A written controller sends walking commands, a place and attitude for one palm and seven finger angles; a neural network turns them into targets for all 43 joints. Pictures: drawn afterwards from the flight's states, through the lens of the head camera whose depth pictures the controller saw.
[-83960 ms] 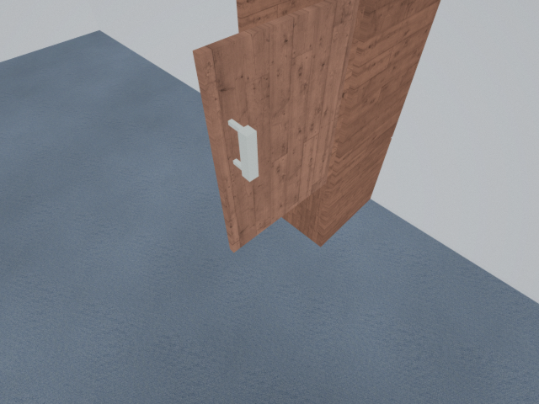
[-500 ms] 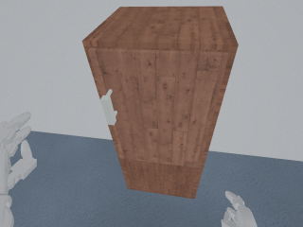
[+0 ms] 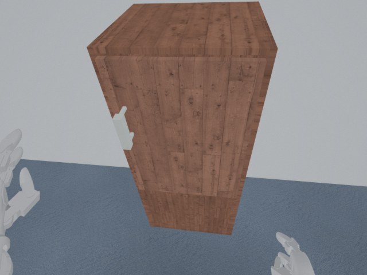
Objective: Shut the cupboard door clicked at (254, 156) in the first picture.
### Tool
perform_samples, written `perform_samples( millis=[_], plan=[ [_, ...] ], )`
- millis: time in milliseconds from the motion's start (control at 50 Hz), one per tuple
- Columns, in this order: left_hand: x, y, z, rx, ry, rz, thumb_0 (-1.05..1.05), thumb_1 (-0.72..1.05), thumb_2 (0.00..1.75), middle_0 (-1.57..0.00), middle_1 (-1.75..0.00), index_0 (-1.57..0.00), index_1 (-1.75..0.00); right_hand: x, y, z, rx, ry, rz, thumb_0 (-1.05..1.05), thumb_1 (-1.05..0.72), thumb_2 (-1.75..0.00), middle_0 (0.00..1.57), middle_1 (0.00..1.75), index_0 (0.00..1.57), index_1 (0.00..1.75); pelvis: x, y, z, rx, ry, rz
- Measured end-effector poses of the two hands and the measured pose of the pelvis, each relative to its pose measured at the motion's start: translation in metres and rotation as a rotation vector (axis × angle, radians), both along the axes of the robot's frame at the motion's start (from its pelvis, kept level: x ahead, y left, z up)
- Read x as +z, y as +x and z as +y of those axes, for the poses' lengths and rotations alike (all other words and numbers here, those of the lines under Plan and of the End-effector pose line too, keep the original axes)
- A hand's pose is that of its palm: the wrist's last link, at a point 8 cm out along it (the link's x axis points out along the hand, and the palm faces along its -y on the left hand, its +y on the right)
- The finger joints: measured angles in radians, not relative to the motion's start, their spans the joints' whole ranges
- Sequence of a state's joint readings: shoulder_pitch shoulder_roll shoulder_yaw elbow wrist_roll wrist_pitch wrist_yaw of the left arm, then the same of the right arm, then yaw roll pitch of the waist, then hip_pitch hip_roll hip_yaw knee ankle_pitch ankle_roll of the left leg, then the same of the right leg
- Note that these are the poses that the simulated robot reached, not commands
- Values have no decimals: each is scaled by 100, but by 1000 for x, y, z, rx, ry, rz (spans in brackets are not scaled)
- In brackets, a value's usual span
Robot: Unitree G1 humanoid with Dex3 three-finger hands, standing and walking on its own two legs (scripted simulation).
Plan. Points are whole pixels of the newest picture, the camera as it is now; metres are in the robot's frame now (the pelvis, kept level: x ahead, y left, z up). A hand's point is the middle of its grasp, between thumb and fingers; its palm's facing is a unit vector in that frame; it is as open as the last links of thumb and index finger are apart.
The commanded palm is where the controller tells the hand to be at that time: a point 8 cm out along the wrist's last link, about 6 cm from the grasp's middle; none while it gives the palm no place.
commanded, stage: step back with the hand held close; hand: left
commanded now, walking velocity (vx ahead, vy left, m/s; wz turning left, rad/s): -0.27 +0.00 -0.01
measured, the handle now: (125, 127) +0.50 +0.23 +0.04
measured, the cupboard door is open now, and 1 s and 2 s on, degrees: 0 0 0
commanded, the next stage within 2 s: stop stepping back and stand still in 1.16 s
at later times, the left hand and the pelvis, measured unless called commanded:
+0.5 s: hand (4, 232) +0.13 +0.29 +0.16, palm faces +0.43 -0.77 -0.47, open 7.4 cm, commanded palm +0.08 +0.32 +0.17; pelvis -0.07 +0.02 -0.01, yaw -1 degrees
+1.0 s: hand out of the picture +0.06 +0.30 +0.17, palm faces +0.46 -0.75 -0.48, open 7.4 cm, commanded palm -0.01 +0.34 +0.17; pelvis -0.13 +0.03 -0.02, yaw +3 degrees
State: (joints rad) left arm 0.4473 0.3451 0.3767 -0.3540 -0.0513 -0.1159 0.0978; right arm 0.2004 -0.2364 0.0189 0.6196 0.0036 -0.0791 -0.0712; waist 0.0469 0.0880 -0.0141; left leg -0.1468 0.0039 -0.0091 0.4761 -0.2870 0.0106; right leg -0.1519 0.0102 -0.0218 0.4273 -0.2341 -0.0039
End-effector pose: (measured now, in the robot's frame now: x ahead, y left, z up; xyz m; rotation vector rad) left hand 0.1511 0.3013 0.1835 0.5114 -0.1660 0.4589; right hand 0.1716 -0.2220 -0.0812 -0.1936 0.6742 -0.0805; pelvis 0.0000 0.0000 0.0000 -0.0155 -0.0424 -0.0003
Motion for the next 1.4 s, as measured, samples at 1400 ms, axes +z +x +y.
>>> perform_samples(
  millis=[1400],
  plan=[
    [5,-186,12,-241,130,-169,1,88,90,-22,-30,-22,-30,8,-220,10,-111,-99,6,2,-90,-90,21,30,20,30,-18,-192,27,-27,-46,45]
  ],
)
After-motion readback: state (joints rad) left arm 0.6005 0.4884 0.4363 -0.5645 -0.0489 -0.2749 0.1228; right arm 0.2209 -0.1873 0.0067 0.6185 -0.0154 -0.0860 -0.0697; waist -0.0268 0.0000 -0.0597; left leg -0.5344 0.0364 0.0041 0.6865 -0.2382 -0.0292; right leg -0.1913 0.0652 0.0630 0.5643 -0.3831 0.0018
